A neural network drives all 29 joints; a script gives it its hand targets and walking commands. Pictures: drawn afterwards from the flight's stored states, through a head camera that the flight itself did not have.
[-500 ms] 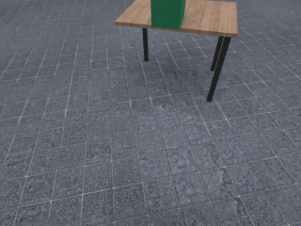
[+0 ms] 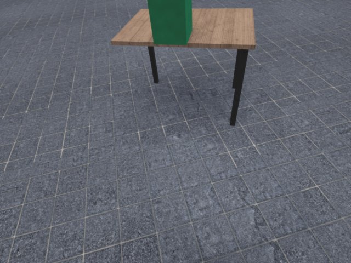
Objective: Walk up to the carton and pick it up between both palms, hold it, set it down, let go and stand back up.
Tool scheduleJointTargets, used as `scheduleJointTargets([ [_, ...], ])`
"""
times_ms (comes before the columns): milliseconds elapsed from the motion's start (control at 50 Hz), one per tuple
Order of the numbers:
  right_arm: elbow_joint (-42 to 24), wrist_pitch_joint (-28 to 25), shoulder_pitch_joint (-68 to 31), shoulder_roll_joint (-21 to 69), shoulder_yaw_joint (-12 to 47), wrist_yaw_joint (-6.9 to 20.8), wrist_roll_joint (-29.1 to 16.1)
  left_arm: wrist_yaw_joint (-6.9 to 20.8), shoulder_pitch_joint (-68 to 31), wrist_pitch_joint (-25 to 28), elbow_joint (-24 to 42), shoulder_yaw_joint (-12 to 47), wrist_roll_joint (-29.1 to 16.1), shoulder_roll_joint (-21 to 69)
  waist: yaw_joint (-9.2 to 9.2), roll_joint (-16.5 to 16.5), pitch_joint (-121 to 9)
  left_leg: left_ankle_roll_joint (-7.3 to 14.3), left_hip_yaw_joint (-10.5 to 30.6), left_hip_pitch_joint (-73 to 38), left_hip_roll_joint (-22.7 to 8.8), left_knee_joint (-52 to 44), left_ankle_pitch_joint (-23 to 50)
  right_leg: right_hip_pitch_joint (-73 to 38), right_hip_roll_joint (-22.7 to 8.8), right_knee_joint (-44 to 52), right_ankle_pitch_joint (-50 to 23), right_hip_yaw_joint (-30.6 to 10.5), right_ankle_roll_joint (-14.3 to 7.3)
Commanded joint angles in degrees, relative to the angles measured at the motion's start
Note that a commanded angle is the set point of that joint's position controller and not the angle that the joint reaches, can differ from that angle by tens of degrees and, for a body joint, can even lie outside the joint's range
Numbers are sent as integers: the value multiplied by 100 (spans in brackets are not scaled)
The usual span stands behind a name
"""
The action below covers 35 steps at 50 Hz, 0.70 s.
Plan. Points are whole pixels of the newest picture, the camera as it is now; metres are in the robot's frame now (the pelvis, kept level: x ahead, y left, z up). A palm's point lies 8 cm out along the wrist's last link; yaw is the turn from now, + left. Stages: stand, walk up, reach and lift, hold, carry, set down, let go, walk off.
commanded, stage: walk up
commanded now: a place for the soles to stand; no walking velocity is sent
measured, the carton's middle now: (172, 15) +1.38 +0.01 +0.04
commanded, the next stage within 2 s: none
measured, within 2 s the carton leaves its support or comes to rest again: neither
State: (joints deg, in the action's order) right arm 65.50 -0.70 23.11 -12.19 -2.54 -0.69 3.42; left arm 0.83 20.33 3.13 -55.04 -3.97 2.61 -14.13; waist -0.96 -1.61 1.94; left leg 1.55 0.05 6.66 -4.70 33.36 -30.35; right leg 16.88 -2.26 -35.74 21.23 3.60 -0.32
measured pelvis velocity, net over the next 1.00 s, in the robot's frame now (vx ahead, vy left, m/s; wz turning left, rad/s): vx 0.52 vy -0.05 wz -0.04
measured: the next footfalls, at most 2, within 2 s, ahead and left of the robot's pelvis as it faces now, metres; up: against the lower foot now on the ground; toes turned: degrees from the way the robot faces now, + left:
left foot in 0.42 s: +0.38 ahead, +0.10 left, +0.00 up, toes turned +7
right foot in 0.92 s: +0.63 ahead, -0.15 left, +0.00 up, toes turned -8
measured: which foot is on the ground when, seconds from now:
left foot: up 0.00-0.40, down 0.42-0.94, up 0.96-1.00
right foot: down 0.00-0.46, up 0.48-0.90, down 0.92-1.00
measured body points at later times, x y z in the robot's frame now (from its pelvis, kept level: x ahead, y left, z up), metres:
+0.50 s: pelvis +0.25 +0.01 -0.02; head +0.29 +0.01 +0.42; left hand +0.12 +0.23 -0.15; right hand +0.39 -0.20 -0.16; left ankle +0.34 +0.09 -0.73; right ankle +0.07 -0.11 -0.67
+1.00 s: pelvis +0.52 -0.05 -0.02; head +0.55 -0.06 +0.43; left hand +0.63 +0.18 -0.14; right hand +0.44 -0.29 -0.16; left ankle +0.39 +0.08 -0.66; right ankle +0.60 -0.14 -0.73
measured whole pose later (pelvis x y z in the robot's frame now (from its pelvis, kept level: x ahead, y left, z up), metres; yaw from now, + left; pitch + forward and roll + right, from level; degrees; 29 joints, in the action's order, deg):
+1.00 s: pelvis +0.52 -0.05 -0.02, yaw -2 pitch -3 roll +1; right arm 53.7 -0.8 27.8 -13.5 0.4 0.9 2.2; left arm 0.2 15.3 3.6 -44.0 -0.3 2.5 -10.8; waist -2.2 -0.7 7.5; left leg 1.7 -2.9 11.9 -2.1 63.7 -29.6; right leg 23.7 -2.3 -41.8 14.4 5.5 -2.8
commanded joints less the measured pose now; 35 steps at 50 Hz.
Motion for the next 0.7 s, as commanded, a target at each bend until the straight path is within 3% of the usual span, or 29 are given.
scheduleJointTargets([
  [0, -1001, -15, -739, -126, 182, 168, -48, -302, 2038, -111, -144, -91, -138, -676, 752, 1091, 1150, 60, 549, 3659, 389, 3674, -346, -1196, -1934, 2663, 2988, -4031, -92],
  [20, -1101, -31, -708, -285, 159, 213, -104, -353, 1650, -102, 31, -103, -245, -981, 538, 1163, 1276, 36, 567, 3842, 261, 3729, -114, -810, -2188, 3397, 4135, -4658, -383],
  [40, -1231, -67, -787, -404, 156, 233, -104, -346, 1188, -44, 129, -108, -203, -997, 402, 1096, 1745, -6, 533, 4098, -42, 3838, 301, -368, -2246, 3483, 4214, -4662, -657],
  [60, -1192, -97, -812, -527, 145, 242, -64, -302, 915, 33, 224, -71, -176, -963, 321, 853, 1939, -84, 456, 3992, -229, 3679, 652, -121, -2084, 3341, 3618, -4002, -746],
  [80, -1138, -125, -769, -603, 157, 263, -27, -258, 894, 102, 179, 32, -163, -725, 298, 675, 1964, -139, 423, 3730, -240, 3335, 893, -8, -1744, 3208, 2819, -3190, -578],
  [100, -1079, -138, -606, -553, 150, 287, -8, -252, 1003, 160, 59, 124, -98, -476, 192, 401, 1726, -171, 373, 3531, -212, 3087, 1093, -302, -1611, 3000, 1828, -2672, -570],
  [120, -1044, -140, -380, -483, 145, 312, -31, -239, 1185, 223, -11, 133, -66, -430, 142, 411, 1372, -144, 284, 3369, -121, 3002, 1425, -624, -1390, 2777, 676, -2050, -467],
  [140, -1130, -130, -531, -467, 166, 329, 17, -220, 1317, 276, -90, 152, -60, -419, 115, 256, 1033, -181, 141, 3154, -46, 2874, 1707, -764, -1257, 2682, -264, -1694, -492],
  [180, -1429, -136, -934, -291, 219, 317, 3, -184, 1442, 336, -198, 166, -32, -363, 175, 679, 843, -236, -271, 3193, 87, 2265, 1945, -1178, -904, 2339, -1775, -1000, -679],
  [200, -1570, -147, -1162, -226, 254, 315, -32, -155, 1365, 352, -187, 184, -37, -297, 129, 697, 933, -201, -414, 3125, 112, 1794, 2302, -1081, -763, 2264, -2289, -592, -686],
  [240, -1815, -195, -1771, -150, 319, 305, -8, -152, 1589, 353, -219, 255, -11, -192, 331, 505, 942, -98, -919, 2742, 380, 973, 2874, -1040, -605, 2130, -3032, -293, -434],
  [280, -1972, -234, -1869, -143, 321, 282, 13, -174, 1578, 337, -161, 235, 7, -388, 305, 930, 693, 46, -842, 2038, 360, 433, 3134, -1083, -791, 1995, -2854, -419, -591],
  [300, -1930, -246, -1728, -146, 324, 256, 1, -190, 1648, 306, -156, 241, 37, -413, 293, 855, 591, 104, -908, 1891, 437, 201, 3092, -1220, -850, 1874, -2589, -399, -616],
  [320, -1934, -238, -1554, -218, 277, 220, 31, -199, 1657, 271, -88, 226, 72, -551, 239, 878, 428, 166, -857, 1498, 390, 131, 3052, -1189, -1097, 1777, -2433, -540, -621],
  [360, -1703, -273, -668, -477, 121, 138, 87, -188, 1671, 182, -69, 190, 59, -697, -136, 473, 24, 239, -887, 383, 541, -41, 2610, -1123, -1015, 602, -2780, -435, -681],
  [380, -1560, -300, 92, -706, -1, 71, 141, -165, 1860, 133, -67, 200, 62, -567, -396, -24, -381, 370, -569, -733, 443, -21, 2274, -535, -698, -697, -2563, -230, -613],
  [400, -1527, -306, 822, -1063, -173, 10, 144, -145, 2179, 80, 43, 301, 13, -328, -674, -573, -1136, 707, 1043, -1906, -648, -169, 1084, 348, -158, -2455, -1048, -7, -414],
  [420, -1610, -294, 1170, -1382, -237, -66, 66, -123, 2232, 25, 259, 369, -114, -146, -694, -761, -1364, 1078, 3578, -2524, -1941, -911, 511, 1482, 431, -3716, 1224, -343, -166],
  [440, -1710, -219, 755, -1494, -282, -154, -161, -129, 2066, -68, 360, 311, -165, -320, -595, -129, -1434, 1391, 4316, -2266, -2246, -1599, -715, 1857, 136, -4360, 966, -848, -145],
  [460, -1836, -185, 341, -1328, -236, -206, -281, -105, 1586, -39, 492, 250, -152, -488, -473, -42, -800, 1124, 3876, -1509, -2052, -1958, -1059, 2078, -74, -4483, 494, -915, -175],
  [480, -1844, -217, 115, -1213, -150, -198, -296, -82, 1231, -2, 609, 276, -132, -368, -437, -20, 14, 906, 3267, -650, -1933, -2091, -683, 2107, -145, -4355, 280, -890, -183],
  [500, -1881, -290, -253, -1037, -93, -158, -247, -64, 1124, 14, 656, 303, -134, -252, -206, -152, 385, 883, 2607, -206, -1782, -2121, -22, 2096, -231, -4041, 63, -845, -152],
  [520, -1841, -376, -282, -734, -30, -105, -214, -33, 1042, 7, 684, 332, -56, -212, -121, 192, 598, 989, 2071, 285, -1720, -2114, 707, 1853, -344, -3736, 49, -871, -108],
  [540, -1774, -428, -216, -533, 49, -50, -226, 2, 1070, -1, 665, 315, -48, -84, -10, 323, 757, 954, 1452, 806, -1467, -2173, 1035, 1492, -374, -3582, -21, -846, -54],
  [560, -1655, -477, -207, -403, 55, -5, -181, 44, 1113, -14, 631, 290, -41, 20, 125, 328, 732, 980, 1157, 859, -1292, -2131, 1241, 1332, -277, -3431, -9, -818, -80],
  [580, -1615, -515, -264, -434, 53, 20, -191, 79, 1208, -23, 626, 241, -43, 23, 220, 66, 675, 959, 666, 1004, -1044, -2199, 1208, 1269, -285, -3237, -240, -676, -38],
  [600, -1570, -551, -242, -537, 5, 35, -191, 103, 1143, -41, 686, 224, -20, 13, 270, -314, 819, 978, 586, 1094, -1011, -2264, 1295, 1373, -311, -3106, -441, -620, -7],
  [640, -1538, -575, -251, -434, -12, 42, -145, 138, 843, -49, 851, 209, 28, -21, 353, -378, 1057, 1007, 376, 1315, -942, -2403, 989, 1621, -369, -2563, -889, -497, 11],
  [680, -1582, -592, -107, -533, -18, 75, -123, 184, 319, -41, 1036, 230, 39, 22, 216, -419, 1068, 867, -1, 1370, -839, -2379, 986, 1587, -451, -1644, -1557, -320, 82],
])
